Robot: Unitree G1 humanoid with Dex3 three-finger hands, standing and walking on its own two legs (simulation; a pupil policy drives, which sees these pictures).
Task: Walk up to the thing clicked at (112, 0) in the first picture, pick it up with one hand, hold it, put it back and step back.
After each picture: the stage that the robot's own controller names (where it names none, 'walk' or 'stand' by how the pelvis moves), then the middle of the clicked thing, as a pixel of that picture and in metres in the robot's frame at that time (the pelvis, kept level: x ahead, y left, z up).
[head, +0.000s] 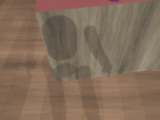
stand; out of the picture +1.00 -0.19 +0.12
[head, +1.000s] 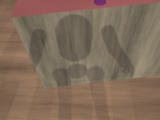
rise first; out of the picture +0.89 -0.05 +0.15
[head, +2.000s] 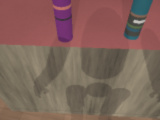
walk; (63, 13) +0.58 +0.16 +0.14
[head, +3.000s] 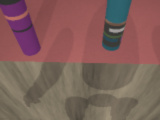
walk; (20, 22) +0.47 +0.23 +0.17
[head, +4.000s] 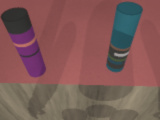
stand; (27, 47) +0.42 +0.21 +0.13
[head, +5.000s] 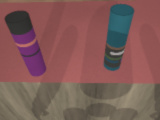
stand; (29, 47) +0.44 +0.22 +0.12
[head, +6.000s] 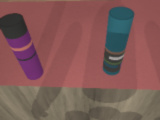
stand; (25, 51) +0.42 +0.23 +0.12
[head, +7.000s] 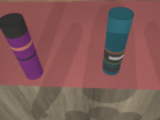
stand; (24, 51) +0.42 +0.23 +0.12
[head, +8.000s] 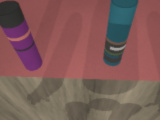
rise first; (22, 41) +0.43 +0.23 +0.13
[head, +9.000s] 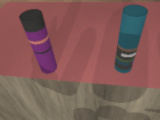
rise first; (41, 45) +0.44 +0.21 +0.13
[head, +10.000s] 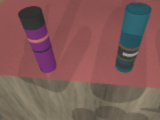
go down; (40, 44) +0.44 +0.19 +0.13
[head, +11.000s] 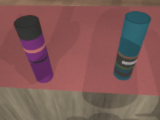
go down; (37, 53) +0.41 +0.18 +0.13
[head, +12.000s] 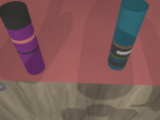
close in; (26, 44) +0.43 +0.19 +0.14
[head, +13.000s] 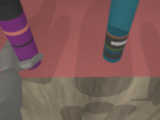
close; (20, 36) +0.44 +0.20 +0.16
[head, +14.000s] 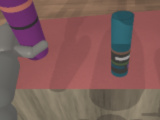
lift; (22, 16) +0.33 +0.15 +0.35
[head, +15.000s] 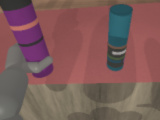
hold; (29, 36) +0.36 +0.16 +0.26
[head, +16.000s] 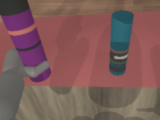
hold; (27, 41) +0.34 +0.17 +0.27
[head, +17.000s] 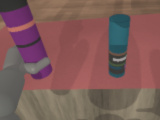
crouch; (27, 38) +0.34 +0.17 +0.28
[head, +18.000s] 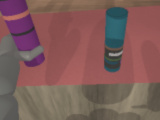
crouch; (21, 27) +0.40 +0.18 +0.27
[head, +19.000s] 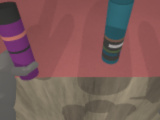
lower; (18, 45) +0.43 +0.21 +0.14
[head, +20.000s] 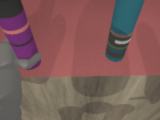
lower; (20, 35) +0.43 +0.19 +0.17
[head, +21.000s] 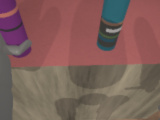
lower; (9, 20) +0.48 +0.20 +0.17
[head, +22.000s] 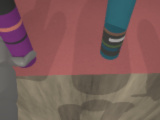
lower; (13, 33) +0.44 +0.20 +0.17
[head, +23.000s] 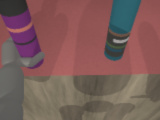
loosen; (23, 34) +0.44 +0.18 +0.17
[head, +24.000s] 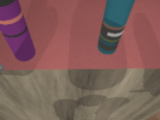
withdraw; (13, 25) +0.45 +0.19 +0.17
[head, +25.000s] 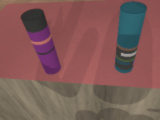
sink last; (44, 45) +0.44 +0.19 +0.14
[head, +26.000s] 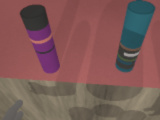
stand; (43, 44) +0.43 +0.17 +0.13
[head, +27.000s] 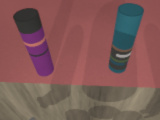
stand; (37, 47) +0.43 +0.19 +0.13
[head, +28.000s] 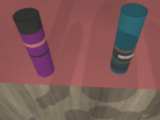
stand; (37, 47) +0.42 +0.19 +0.13
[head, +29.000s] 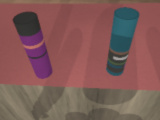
walk; (36, 49) +0.43 +0.19 +0.13
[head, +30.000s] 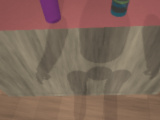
walk; out of the picture +0.63 +0.17 +0.15
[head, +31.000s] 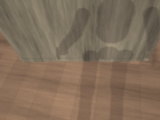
walk; out of the picture +1.01 +0.17 +0.15
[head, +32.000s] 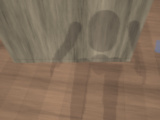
stand; out of the picture +1.15 +0.21 +0.14
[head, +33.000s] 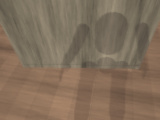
stand; out of the picture +1.12 +0.17 +0.12
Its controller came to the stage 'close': yes
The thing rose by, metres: 0.21
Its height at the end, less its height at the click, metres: +0.00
